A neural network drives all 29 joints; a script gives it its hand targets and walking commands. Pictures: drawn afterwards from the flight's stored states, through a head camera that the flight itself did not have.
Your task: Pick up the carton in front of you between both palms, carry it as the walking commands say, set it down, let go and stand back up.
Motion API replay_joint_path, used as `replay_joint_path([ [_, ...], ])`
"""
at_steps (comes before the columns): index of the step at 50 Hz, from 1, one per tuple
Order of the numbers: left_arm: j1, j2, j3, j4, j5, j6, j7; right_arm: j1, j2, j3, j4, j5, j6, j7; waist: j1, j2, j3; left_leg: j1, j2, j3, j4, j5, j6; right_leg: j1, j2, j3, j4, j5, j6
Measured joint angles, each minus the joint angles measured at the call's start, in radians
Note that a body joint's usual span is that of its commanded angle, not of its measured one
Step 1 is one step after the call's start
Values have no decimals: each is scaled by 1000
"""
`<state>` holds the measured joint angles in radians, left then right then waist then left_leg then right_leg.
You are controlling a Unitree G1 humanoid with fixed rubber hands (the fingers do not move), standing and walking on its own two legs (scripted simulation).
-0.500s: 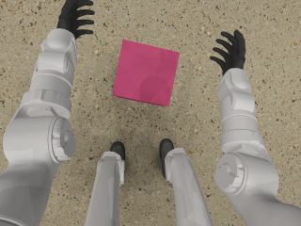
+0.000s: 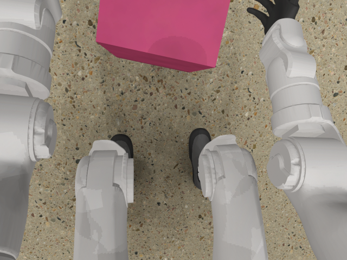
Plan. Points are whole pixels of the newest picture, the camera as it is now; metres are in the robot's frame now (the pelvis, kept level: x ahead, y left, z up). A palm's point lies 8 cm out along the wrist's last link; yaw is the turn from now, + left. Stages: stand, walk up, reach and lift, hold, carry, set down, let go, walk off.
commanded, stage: reach and lift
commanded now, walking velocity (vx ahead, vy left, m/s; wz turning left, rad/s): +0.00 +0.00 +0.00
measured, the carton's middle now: (163, 14) +0.56 +0.01 -0.29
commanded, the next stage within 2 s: none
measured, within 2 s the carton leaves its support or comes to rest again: leaves its support in 1.02 s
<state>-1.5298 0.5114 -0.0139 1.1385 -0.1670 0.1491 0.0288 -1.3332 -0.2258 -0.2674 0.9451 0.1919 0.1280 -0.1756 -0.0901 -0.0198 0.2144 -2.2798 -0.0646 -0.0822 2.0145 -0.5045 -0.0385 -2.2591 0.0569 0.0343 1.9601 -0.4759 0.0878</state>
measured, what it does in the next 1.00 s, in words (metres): stands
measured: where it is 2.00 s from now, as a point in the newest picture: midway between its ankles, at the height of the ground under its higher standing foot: (162, 172)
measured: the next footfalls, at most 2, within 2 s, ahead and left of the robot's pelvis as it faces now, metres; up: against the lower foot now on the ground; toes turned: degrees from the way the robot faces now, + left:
none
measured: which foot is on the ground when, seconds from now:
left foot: down 0.00-1.00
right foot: down 0.00-1.00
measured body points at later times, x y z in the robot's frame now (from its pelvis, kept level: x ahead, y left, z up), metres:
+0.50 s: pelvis +0.02 +0.00 -0.04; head +0.39 +0.03 +0.20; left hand +0.60 +0.17 -0.23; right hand +0.55 -0.18 -0.23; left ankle +0.11 +0.12 -0.38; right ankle +0.13 -0.13 -0.38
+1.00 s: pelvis +0.01 +0.01 -0.04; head +0.38 +0.03 +0.20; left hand +0.59 +0.15 -0.22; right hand +0.57 -0.15 -0.21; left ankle +0.11 +0.12 -0.38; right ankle +0.13 -0.13 -0.38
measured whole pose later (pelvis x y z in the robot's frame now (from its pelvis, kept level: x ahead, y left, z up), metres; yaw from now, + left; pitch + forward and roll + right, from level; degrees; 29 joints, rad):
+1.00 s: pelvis +0.01 +0.01 -0.04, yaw +0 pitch +38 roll -4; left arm -1.58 0.36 0.06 1.18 -0.04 0.19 0.04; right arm -1.45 -0.18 -0.39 0.99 0.02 0.18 -0.12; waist -0.06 -0.01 0.35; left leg -2.28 -0.04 -0.06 2.22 -0.59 -0.01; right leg -2.26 0.05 0.05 2.16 -0.56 0.10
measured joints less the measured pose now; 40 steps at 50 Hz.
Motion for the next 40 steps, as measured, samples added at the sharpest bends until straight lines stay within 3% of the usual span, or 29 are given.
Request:
replay_joint_path([
  [9, -132, -11, -11, 149, 13, -34, -18, -147, -17, -20, 163, -35, -40, 21, 8, 11, 177, 3, 25, 15, 109, -19, 20, 9, -21, -6, 105, -19, 0],
  [20, -62, -17, -77, 74, -47, -90, 31, -108, -21, 49, 144, 22, -103, 10, 18, -14, 169, 2, 39, 16, 195, -106, 17, -3, -24, -12, 193, -96, -11],
  [29, -20, -76, -46, 87, -28, -92, 34, -64, 1, 39, 154, 11, -109, 7, 13, -4, 118, -13, 35, 11, 191, -86, 13, -18, -21, -15, 188, -76, -10],
  [37, -92, -82, -61, 120, -22, -82, 25, -148, 7, 83, 158, 32, -85, 25, 26, -20, 188, 10, 42, 14, 165, -44, 16, 4, -15, -12, 161, -31, -11],
  [40, -143, -85, -65, 152, 8, -59, 34, -195, 32, 19, 174, -2, -73, -23, 33, -24, 215, 24, 42, 17, 162, -43, 17, 16, -12, -9, 158, -29, -10],
])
